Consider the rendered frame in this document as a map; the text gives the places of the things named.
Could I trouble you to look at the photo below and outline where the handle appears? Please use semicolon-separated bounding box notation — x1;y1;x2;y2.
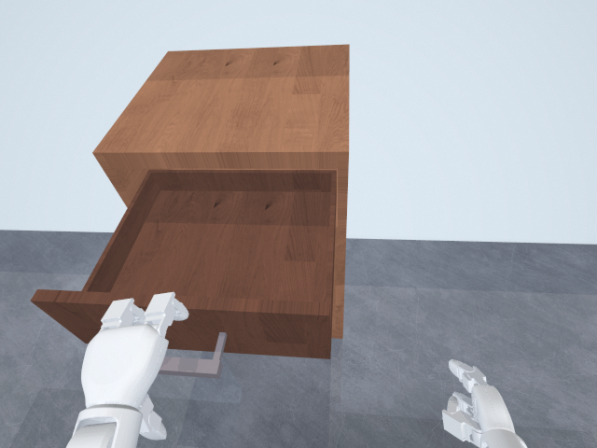
158;332;227;379

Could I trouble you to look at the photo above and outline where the robot left hand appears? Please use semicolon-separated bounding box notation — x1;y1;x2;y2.
81;292;188;440

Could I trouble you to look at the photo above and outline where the cabinet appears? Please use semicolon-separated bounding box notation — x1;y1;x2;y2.
92;44;350;339

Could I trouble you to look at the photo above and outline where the drawer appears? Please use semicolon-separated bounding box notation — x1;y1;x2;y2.
30;170;337;359

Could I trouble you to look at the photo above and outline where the right robot forearm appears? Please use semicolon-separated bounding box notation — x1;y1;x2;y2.
479;428;527;448

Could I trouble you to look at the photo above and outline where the left robot forearm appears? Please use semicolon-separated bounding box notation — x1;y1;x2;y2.
66;404;143;448

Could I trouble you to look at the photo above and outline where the robot right hand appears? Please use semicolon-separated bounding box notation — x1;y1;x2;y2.
442;359;516;448

